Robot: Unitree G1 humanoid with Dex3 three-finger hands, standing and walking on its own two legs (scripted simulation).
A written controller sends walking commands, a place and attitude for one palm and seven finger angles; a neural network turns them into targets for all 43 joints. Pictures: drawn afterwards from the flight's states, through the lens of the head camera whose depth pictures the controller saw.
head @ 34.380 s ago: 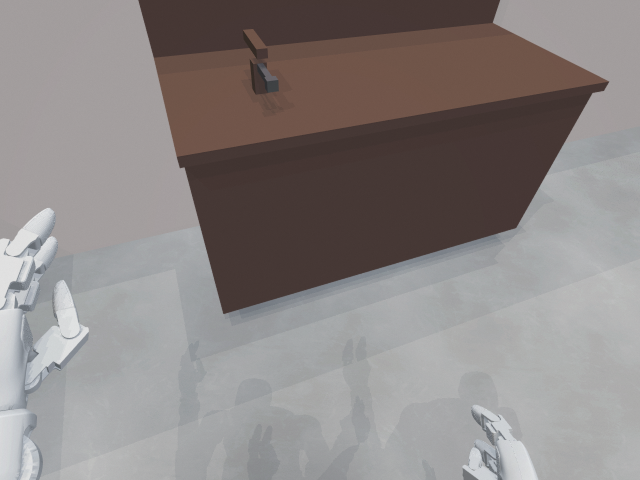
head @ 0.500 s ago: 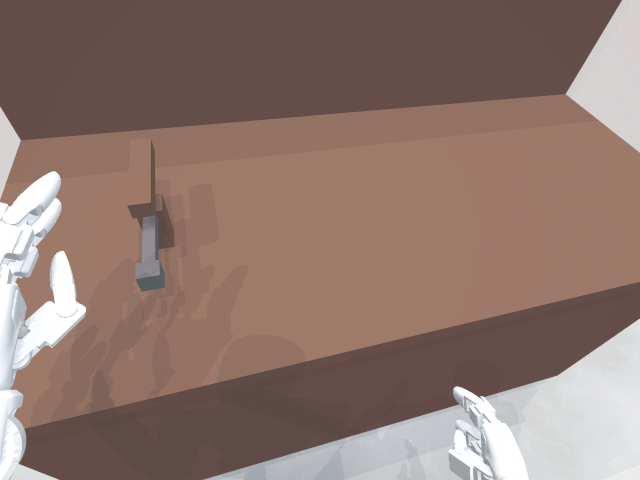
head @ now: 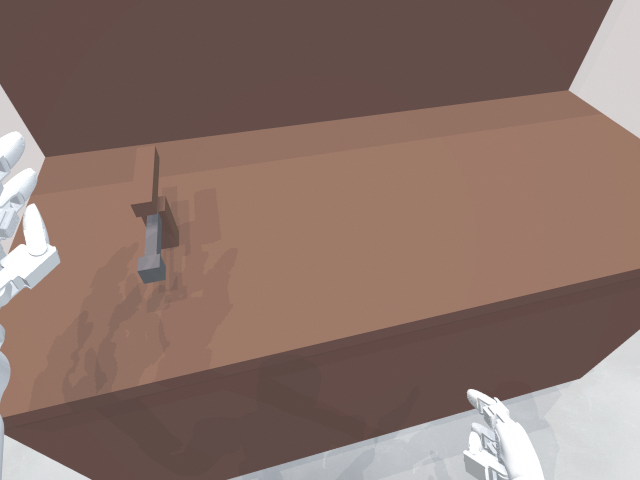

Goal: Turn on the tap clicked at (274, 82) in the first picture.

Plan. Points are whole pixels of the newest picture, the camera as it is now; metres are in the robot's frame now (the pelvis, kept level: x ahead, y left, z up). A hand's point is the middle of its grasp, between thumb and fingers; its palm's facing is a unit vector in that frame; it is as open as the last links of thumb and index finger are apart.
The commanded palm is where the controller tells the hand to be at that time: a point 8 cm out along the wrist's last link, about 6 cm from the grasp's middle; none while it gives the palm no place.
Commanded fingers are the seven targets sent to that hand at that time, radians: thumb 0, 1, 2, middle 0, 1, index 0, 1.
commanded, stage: turn the palm inward beside the body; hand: left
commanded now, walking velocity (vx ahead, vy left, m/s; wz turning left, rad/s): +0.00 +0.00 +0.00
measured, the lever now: (152, 268) +0.35 +0.27 +0.06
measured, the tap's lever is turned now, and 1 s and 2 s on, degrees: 0 0 0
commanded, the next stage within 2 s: none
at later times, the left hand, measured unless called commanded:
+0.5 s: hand (141, 333) +0.21 +0.20 +0.14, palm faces +0.37 -0.87 -0.32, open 7.4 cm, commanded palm +0.15 +0.25 +0.16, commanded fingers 0.00 0.90 0.90 -0.20 -0.30 -0.20 -0.30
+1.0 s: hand (143, 368) +0.18 +0.19 +0.14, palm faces +0.44 -0.88 -0.21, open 7.4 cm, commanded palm +0.13 +0.23 +0.14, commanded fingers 0.00 0.90 0.90 -0.20 -0.30 -0.20 -0.30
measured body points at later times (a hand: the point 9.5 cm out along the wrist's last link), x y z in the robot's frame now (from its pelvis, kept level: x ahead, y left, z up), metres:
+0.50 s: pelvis +0.00 -0.06 -0.02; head -0.01 -0.10 +0.43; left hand +0.19 +0.24 +0.16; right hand +0.22 -0.27 -0.10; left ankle +0.05 +0.08 -0.73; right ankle +0.01 -0.10 -0.74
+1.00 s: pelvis +0.00 -0.06 -0.02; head -0.02 -0.08 +0.43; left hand +0.15 +0.23 +0.15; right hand +0.21 -0.28 -0.09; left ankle +0.05 +0.08 -0.73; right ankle +0.01 -0.10 -0.74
